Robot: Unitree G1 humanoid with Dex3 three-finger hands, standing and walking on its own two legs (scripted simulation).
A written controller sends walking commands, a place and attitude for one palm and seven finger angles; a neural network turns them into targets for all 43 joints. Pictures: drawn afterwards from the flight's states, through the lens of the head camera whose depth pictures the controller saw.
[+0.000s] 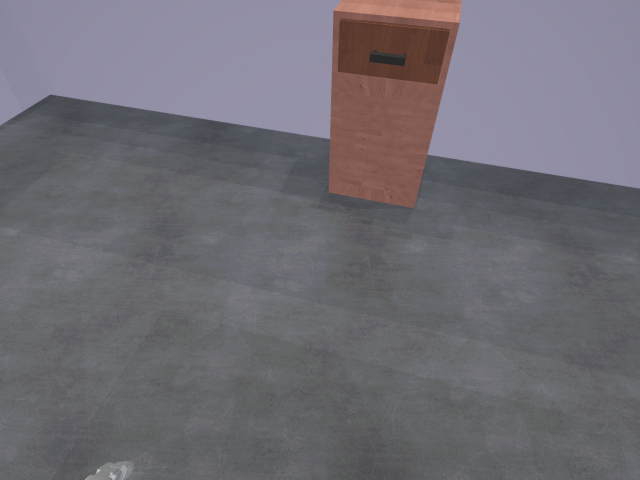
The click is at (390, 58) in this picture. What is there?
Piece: drawer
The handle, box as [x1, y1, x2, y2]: [369, 50, 405, 65]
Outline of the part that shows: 369,61 403,65 404,63 404,53 402,55 381,53 377,52 376,50 372,52 371,51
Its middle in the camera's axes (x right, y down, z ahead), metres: +0.24 -0.64 +1.35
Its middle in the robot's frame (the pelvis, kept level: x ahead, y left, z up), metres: +1.44 -0.17 -0.07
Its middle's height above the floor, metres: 0.70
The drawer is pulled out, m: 0.01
